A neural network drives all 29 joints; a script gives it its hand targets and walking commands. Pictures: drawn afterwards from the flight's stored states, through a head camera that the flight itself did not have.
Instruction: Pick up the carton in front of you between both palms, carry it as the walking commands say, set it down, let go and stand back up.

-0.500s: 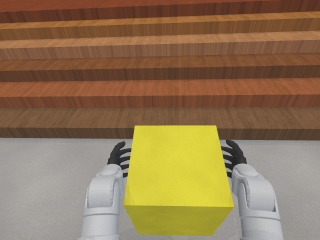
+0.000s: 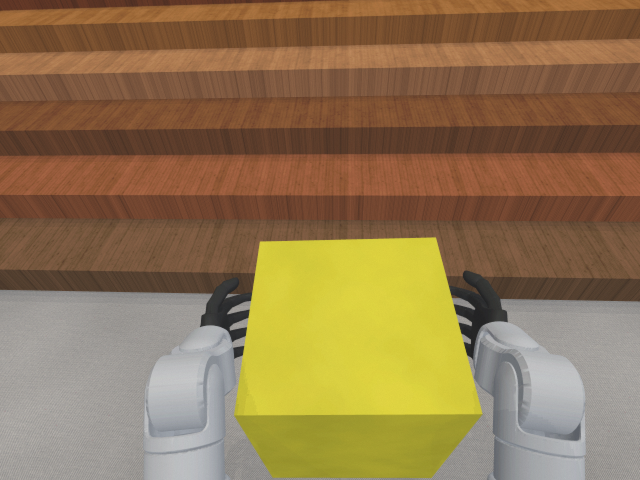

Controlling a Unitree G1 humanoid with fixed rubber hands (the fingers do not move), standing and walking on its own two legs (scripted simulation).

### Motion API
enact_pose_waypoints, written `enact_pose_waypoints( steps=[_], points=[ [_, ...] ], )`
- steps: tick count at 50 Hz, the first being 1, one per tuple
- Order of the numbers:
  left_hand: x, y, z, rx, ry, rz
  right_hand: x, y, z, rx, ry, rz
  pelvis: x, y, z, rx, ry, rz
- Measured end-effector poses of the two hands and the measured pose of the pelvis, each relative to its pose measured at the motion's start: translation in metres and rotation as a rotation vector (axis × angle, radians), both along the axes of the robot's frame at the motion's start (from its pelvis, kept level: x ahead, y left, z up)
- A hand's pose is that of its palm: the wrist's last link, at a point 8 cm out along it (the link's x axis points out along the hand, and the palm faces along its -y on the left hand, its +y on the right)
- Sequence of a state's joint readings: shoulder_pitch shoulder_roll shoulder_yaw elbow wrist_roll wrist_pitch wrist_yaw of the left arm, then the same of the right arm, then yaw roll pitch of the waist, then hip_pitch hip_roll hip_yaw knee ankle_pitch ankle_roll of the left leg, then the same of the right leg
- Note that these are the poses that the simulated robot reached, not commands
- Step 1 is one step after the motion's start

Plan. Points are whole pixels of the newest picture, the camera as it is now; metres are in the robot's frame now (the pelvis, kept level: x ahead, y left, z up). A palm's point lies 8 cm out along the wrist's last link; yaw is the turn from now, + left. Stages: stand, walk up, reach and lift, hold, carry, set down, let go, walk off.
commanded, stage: carry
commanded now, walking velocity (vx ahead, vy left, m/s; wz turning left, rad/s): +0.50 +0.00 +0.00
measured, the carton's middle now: (349, 364) +0.28 -0.01 +0.02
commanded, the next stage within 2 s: none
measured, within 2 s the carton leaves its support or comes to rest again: neither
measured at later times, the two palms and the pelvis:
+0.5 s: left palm (251, 170) +0.62 +0.15 +0.08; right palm (424, 174) +0.58 -0.15 +0.09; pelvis +0.33 +0.04 +0.01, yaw -5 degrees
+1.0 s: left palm (286, 53) +1.00 +0.11 +0.14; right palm (414, 47) +1.00 -0.19 +0.14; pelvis +0.59 -0.03 -0.01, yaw -3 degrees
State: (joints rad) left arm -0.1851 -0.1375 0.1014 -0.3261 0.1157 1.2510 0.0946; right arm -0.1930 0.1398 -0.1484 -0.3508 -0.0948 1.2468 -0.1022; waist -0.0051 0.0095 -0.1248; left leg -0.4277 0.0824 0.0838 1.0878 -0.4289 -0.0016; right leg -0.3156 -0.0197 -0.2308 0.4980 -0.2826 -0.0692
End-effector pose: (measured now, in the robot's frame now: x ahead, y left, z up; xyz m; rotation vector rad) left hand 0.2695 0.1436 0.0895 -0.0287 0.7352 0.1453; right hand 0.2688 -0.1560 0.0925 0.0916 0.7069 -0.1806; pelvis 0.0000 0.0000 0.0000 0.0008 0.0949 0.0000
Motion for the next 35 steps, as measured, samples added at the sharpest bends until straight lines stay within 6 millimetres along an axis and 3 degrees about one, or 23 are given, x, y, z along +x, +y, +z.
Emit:
enact_pose_waypoints(
  steps=[4, 9, 16, 19, 23, 27, 35],
  points=[
    [0.042, 0.007, 0.006, 0.001, 0.013, 0.045, 0.055, 0.007, 0.005, -0.005, 0.013, 0.050, 0.047, -0.004, 0.010, 0.023, 0.005, -0.010],
    [0.110, 0.012, 0.007, 0.008, -0.012, 0.045, 0.122, 0.012, 0.003, -0.013, -0.013, 0.057, 0.115, 0.002, 0.008, 0.031, 0.000, -0.021],
    [0.228, 0.019, -0.027, -0.012, -0.014, -0.020, 0.219, 0.019, -0.026, -0.044, -0.014, 0.001, 0.227, 0.024, -0.022, 0.028, -0.043, -0.065],
    [0.269, 0.017, -0.034, -0.015, 0.039, -0.057, 0.249, 0.017, -0.031, -0.044, 0.040, -0.038, 0.261, 0.032, -0.015, 0.019, -0.040, -0.085],
    [0.320, 0.011, -0.021, -0.012, 0.051, -0.102, 0.288, 0.012, -0.018, -0.039, 0.053, -0.082, 0.307, 0.036, 0.003, -0.005, -0.026, -0.095],
    [0.373, 0.007, -0.001, -0.019, -0.002, -0.110, 0.340, 0.009, 0.004, -0.045, 0.000, -0.092, 0.357, 0.034, 0.013, -0.025, -0.017, -0.086],
    [0.495, -0.003, 0.036, -0.028, -0.149, -0.047, 0.478, -0.002, 0.042, -0.037, -0.148, -0.044, 0.467, 0.010, 0.005, -0.015, -0.032, -0.067]
  ],
)
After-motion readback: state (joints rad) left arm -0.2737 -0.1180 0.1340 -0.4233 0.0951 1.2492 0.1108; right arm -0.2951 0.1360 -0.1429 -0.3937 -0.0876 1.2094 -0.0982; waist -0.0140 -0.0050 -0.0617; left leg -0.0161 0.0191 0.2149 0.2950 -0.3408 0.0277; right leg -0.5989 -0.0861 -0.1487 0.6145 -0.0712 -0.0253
